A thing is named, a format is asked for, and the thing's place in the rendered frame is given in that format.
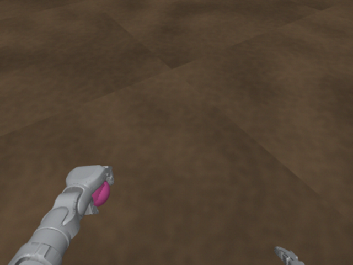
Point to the ball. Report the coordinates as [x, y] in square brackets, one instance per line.
[101, 195]

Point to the right robot hand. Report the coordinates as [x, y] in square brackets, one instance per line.
[288, 257]

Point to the left robot hand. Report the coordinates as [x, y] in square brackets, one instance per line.
[92, 177]

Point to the left robot arm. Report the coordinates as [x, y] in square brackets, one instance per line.
[53, 236]

